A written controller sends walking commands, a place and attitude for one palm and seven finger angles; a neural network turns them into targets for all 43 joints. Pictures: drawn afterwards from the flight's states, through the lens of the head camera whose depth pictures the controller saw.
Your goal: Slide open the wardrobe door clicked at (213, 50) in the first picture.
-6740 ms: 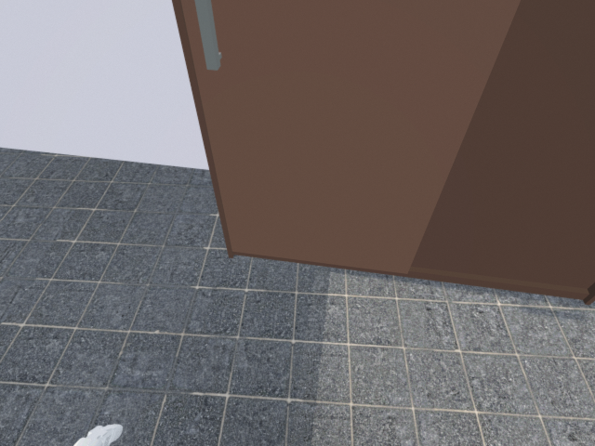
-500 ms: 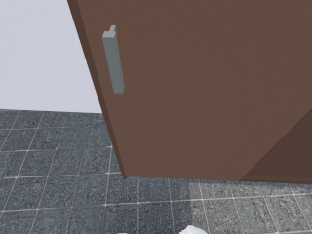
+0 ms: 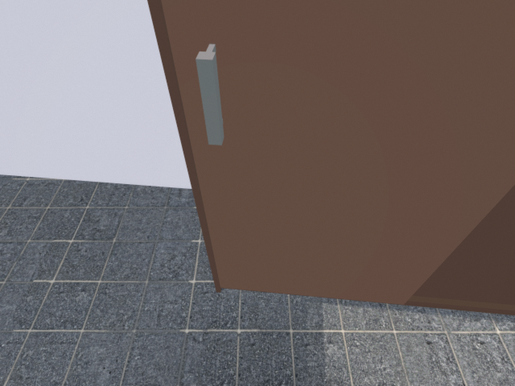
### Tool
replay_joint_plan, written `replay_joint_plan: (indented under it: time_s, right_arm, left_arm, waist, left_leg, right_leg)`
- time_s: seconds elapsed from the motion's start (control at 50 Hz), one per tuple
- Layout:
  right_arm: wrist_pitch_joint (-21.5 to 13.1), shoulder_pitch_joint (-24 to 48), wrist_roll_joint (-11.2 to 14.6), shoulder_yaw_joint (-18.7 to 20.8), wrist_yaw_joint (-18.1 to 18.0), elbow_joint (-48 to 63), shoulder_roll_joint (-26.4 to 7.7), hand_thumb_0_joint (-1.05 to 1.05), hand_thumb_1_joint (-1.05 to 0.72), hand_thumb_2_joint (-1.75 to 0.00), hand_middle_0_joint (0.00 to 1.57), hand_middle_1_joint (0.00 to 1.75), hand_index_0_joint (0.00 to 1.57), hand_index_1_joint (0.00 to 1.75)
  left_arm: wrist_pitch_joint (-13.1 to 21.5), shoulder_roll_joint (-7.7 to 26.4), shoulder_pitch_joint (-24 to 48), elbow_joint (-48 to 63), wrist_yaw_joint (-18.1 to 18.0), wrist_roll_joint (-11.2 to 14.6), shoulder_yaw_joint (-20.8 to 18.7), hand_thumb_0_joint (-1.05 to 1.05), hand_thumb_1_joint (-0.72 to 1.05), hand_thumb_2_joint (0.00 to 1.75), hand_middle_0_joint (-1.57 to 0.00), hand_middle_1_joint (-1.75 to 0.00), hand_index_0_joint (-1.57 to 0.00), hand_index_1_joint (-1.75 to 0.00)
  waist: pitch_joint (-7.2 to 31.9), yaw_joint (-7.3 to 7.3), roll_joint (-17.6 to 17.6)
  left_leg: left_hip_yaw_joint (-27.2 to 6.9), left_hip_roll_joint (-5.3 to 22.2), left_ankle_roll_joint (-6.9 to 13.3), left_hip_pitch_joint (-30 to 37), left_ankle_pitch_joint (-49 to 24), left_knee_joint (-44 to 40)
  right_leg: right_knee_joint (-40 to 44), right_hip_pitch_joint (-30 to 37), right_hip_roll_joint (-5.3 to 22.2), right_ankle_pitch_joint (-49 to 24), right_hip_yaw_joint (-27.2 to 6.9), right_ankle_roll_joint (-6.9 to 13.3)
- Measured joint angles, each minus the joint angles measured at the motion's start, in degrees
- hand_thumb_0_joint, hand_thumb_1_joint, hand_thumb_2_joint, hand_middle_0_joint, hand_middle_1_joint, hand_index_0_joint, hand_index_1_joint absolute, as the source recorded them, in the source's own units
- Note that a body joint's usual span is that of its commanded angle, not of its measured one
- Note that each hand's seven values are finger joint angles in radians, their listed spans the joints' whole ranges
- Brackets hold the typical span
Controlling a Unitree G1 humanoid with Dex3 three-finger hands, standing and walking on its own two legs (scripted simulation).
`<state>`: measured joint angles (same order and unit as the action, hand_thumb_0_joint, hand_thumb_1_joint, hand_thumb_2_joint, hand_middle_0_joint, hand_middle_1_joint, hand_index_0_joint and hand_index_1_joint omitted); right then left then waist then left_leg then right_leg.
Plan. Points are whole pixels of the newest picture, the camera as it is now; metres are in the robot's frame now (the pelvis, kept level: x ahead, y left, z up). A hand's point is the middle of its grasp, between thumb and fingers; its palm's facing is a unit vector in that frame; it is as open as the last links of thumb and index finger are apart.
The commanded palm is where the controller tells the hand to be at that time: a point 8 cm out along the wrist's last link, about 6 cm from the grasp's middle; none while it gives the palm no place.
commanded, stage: come to a stop and stand still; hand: left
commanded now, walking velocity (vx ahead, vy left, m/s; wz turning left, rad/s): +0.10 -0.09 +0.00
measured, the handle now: (214, 96) +0.55 +0.14 +0.17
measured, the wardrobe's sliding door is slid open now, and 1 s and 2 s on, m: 0.00 0.00 0.00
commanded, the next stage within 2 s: look again from close up in 1.06 s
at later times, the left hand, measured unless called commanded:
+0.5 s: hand out of the picture +0.06 +0.20 -0.18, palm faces -0.04 -0.99 -0.17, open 7.3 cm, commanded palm none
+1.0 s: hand out of the picture +0.06 +0.16 -0.17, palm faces +0.05 -0.98 -0.22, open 7.2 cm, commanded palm none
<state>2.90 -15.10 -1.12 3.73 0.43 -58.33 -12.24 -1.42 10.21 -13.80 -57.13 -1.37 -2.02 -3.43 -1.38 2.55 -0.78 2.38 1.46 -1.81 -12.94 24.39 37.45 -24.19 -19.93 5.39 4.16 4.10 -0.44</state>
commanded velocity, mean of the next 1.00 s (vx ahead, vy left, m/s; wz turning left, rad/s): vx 0.02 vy -0.07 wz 0.00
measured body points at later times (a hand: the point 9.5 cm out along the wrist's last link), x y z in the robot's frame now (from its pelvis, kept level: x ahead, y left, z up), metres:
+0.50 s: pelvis +0.00 +0.02 +0.01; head +0.04 +0.03 +0.45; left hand +0.06 +0.25 -0.16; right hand -0.09 -0.18 -0.14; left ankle -0.05 +0.13 -0.74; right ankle +0.00 -0.12 -0.71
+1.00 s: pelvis +0.02 -0.03 +0.00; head +0.03 -0.03 +0.45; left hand +0.06 +0.21 -0.15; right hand +0.04 -0.25 -0.16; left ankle +0.00 +0.12 -0.74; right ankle +0.01 -0.12 -0.74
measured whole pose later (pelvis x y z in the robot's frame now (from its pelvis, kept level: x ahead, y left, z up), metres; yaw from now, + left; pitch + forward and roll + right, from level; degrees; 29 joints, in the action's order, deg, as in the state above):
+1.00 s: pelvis +0.02 -0.03 +0.00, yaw +0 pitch -1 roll +0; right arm -0.5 -14.0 -1.0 1.4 -2.5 -64.4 -8.8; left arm 0.6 9.5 -12.1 -64.2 -2.0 -0.2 -1.4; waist -1.9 0.0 0.7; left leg 4.8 4.8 -2.7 -8.1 14.5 24.2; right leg -24.0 -8.5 0.0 14.4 5.9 1.6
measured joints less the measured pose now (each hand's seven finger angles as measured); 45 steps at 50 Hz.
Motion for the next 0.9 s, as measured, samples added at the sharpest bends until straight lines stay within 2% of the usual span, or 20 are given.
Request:
replay_joint_plan:
  time_s: [0.04,0.08,0.12,0.2,0.3,0.38,0.48,0.52,0.56,0.64,0.7,0.76,0.78,0.84,0.9]
  right_arm:
    - [-1.3,-1.1,0.1,-0.5,-0.3,0.2,0.3,0.0,-0.91,-0.9,0.19,0.3,0.19,0.3]
    - [-1.9,-1.9,-0.3,-1.0,-1.0,-0.5,1.9,0.0,-0.91,-0.9,0.19,0.3,0.19,0.3]
    - [-2.0,-3.6,-0.5,-1.8,-1.4,-1.0,3.2,0.0,-0.91,-0.9,0.19,0.3,0.19,0.3]
    - [-2.7,-6.0,-0.4,-3.1,-2.2,-2.9,5.7,0.0,-0.91,-0.9,0.19,0.3,0.19,0.3]
    - [-3.9,-7.0,-0.4,-3.7,-3.1,-4.0,8.0,0.0,-0.91,-0.9,0.2,0.3,0.2,0.3]
    - [-4.3,-7.5,-0.6,-3.5,-3.8,-4.7,8.7,0.0,-0.91,-0.9,0.2,0.3,0.2,0.3]
    - [-3.8,-7.8,-0.9,-2.6,-3.9,-5.9,8.0,0.0,-0.91,-0.9,0.2,0.3,0.2,0.3]
    - [-3.5,-8.0,-0.8,-2.3,-3.8,-6.6,7.4,0.0,-0.91,-0.9,0.2,0.3,0.2,0.3]
    - [-3.3,-8.6,-0.5,-1.9,-3.5,-7.2,6.8,0.0,-0.91,-0.9,0.2,0.3,0.2,0.3]
    - [-2.3,-7.6,0.3,-1.5,-3.3,-7.7,4.7,0.0,-0.91,-0.9,0.2,0.3,0.2,0.3]
    - [-1.9,-5.8,0.4,-1.6,-3.2,-7.4,4.2,0.0,-0.91,-0.9,0.2,0.3,0.2,0.3]
    - [-2.3,-3.7,0.3,-1.7,-3.1,-6.8,3.9,0.0,-0.91,-0.9,0.19,0.3,0.19,0.3]
    - [-2.5,-3.0,0.2,-1.8,-3.1,-6.9,4.0,0.0,-0.91,-0.9,0.19,0.3,0.19,0.3]
    - [-2.9,-1.4,0.0,-2.1,-2.8,-6.6,4.9,0.0,-0.91,-0.9,0.19,0.3,0.19,0.3]
    - [-3.0,0.0,-0.2,-2.3,-3.2,-6.4,4.6,0.01,-0.93,-0.9,0.19,0.3,0.19,0.3]
  left_arm:
    - [-0.6,0.5,-1.1,-1.2,0.0,0.4,-0.1,0.0,0.9,0.9,-0.21,-0.3,-0.2,-0.3]
    - [-1.4,1.5,-1.9,-3.0,-0.1,1.0,-0.4,0.0,0.9,0.9,-0.21,-0.3,-0.2,-0.3]
    - [-2.0,1.9,-3.0,-4.4,0.1,0.8,-0.5,0.01,0.91,0.9,-0.2,-0.3,-0.2,-0.3]
    - [-1.3,2.0,-4.1,-5.6,0.9,0.5,-0.6,0.01,0.91,0.9,-0.2,-0.3,-0.2,-0.29]
    - [-1.3,1.6,-4.1,-6.4,1.3,0.6,-0.4,0.01,0.91,0.9,-0.2,-0.3,-0.2,-0.29]
    - [-1.9,0.9,-2.1,-6.2,1.4,0.7,-0.1,0.01,0.91,0.9,-0.2,-0.3,-0.2,-0.29]
    - [-1.7,0.2,2.6,-4.8,1.1,1.1,0.0,0.01,0.92,0.9,-0.2,-0.3,-0.2,-0.29]
    - [-1.0,0.1,4.4,-4.1,1.1,1.3,0.0,0.01,0.92,0.9,-0.2,-0.3,-0.2,-0.29]
    - [0.2,0.2,5.5,-3.5,1.0,1.4,0.2,0.01,0.92,0.9,-0.2,-0.3,-0.2,-0.29]
    - [2.4,-1.7,7.4,-3.9,0.2,1.4,1.2,0.0,0.92,0.9,-0.2,-0.3,-0.2,-0.29]
    - [2.7,-2.8,7.8,-4.1,-0.3,1.4,1.7,0.0,0.91,0.9,-0.2,-0.3,-0.2,-0.29]
    - [2.7,-3.4,7.6,-4.3,-0.8,2.0,1.7,-0.01,0.92,0.9,-0.2,-0.3,-0.2,-0.3]
    - [2.7,-3.2,7.5,-4.4,-0.9,2.3,1.4,-0.01,0.93,0.9,-0.2,-0.3,-0.2,-0.3]
    - [2.1,-2.0,6.3,-4.8,-1.0,2.2,1.1,-0.03,0.95,0.9,-0.21,-0.3,-0.2,-0.3]
    - [1.9,-1.2,4.9,-5.4,-0.9,2.0,1.3,-0.03,0.95,0.9,-0.21,-0.3,-0.2,-0.3]
  waist:
    - [0.9,-0.3,0.2]
    - [1.3,-0.9,-1.5]
    - [2.4,-1.76,-1.6]
    - [3.1,-2.16,-1.8]
    - [1.8,-2.84,-2.8]
    - [-0.1,-4.08,-2.3]
    - [-2.2,-5.7,-0.7]
    - [-2.6,-6.07,-0.1]
    - [-2.3,-5.94,0.0]
    - [-2.1,-6.47,3.2]
    - [-1.7,-5.89,3.0]
    - [-1.5,-5.14,2.9]
    - [-1.5,-4.79,2.5]
    - [-0.2,-3.78,0.9]
    - [0.2,-3.14,0.8]
  left_leg:
    - [0.6,-0.1,0.9,4.1,-3.2,-9.2]
    - [1.1,-0.8,2.0,4.7,-6.0,-10.3]
    - [0.9,-0.5,2.7,5.6,-6.8,-11.7]
    - [0.7,-0.5,3.3,7.8,-9.3,-16.7]
    - [1.7,-1.2,3.8,8.5,-10.4,-19.0]
    - [2.1,-0.6,3.6,7.8,-9.8,-18.2]
    - [1.8,0.8,2.5,6.3,-8.0,-15.1]
    - [1.5,1.2,1.7,5.6,-6.9,-13.3]
    - [1.5,1.2,0.7,4.7,-5.2,-10.6]
    - [0.2,3.0,0.0,1.5,1.3,-3.2]
    - [0.4,3.2,0.0,-0.3,2.0,-0.9]
    - [0.4,3.8,-0.2,0.2,-5.4,-5.4]
    - [0.5,3.9,-0.5,0.8,-7.7,-6.1]
    - [1.3,3.6,-0.9,2.5,-7.9,-8.2]
    - [1.7,3.5,-0.9,3.5,-8.6,-10.6]
  right_leg:
    - [-1.0,-1.0,-0.6,0.6,0.1,-1.0]
    - [-5.4,-2.5,-0.8,8.7,-1.6,-1.6]
    - [-11.9,-3.7,-2.2,13.3,-3.0,-1.6]
    - [-24.0,-5.4,-4.1,12.1,-4.4,-2.0]
    - [-28.5,-5.2,-4.1,12.1,-4.5,-2.9]
    - [-27.3,-4.5,-3.7,14.8,-3.4,-2.9]
    - [-19.0,-1.6,-3.3,17.2,-1.9,-2.0]
    - [-13.3,0.7,-3.4,15.5,-1.4,-1.6]
    - [-5.2,4.5,-3.1,8.8,-0.8,-1.1]
    - [-4.6,6.4,-4.6,11.3,1.5,1.2]
    - [-4.0,7.9,-4.7,11.6,2.5,2.0]
    - [-4.5,8.8,-5.4,12.1,3.4,2.1]
    - [-4.9,9.0,-5.4,12.5,3.3,2.1]
    - [-3.6,10.0,-5.2,12.2,2.6,2.1]
    - [-1.6,10.8,-5.3,11.2,2.4,2.1]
